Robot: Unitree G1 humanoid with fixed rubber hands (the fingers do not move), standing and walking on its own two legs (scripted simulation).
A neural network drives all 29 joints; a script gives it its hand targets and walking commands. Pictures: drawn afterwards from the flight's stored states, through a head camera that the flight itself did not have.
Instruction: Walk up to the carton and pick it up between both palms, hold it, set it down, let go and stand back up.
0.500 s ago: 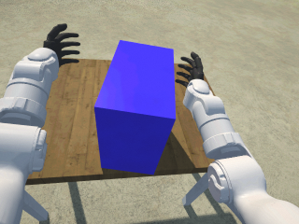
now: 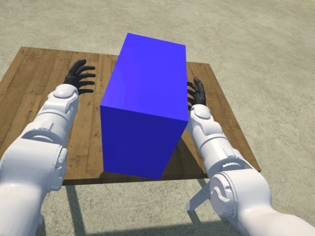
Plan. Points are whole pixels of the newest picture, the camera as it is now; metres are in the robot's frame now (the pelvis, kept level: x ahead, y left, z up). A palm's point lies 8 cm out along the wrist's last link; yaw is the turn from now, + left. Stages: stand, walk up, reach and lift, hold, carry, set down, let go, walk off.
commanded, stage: reach and lift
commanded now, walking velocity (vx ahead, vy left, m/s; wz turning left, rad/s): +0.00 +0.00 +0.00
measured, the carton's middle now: (144, 108) +0.48 -0.04 +0.04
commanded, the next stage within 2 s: none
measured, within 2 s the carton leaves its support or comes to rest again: neither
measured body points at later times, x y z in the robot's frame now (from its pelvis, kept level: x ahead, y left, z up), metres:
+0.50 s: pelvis +0.00 +0.01 -0.01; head +0.07 +0.07 +0.43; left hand +0.50 +0.14 +0.08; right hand +0.42 -0.17 +0.07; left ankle +0.00 +0.12 -0.74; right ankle +0.03 -0.13 -0.74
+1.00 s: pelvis +0.00 +0.02 +0.00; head +0.07 +0.06 +0.44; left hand +0.49 +0.11 +0.09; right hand +0.41 -0.15 +0.07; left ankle +0.00 +0.12 -0.74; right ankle +0.03 -0.13 -0.74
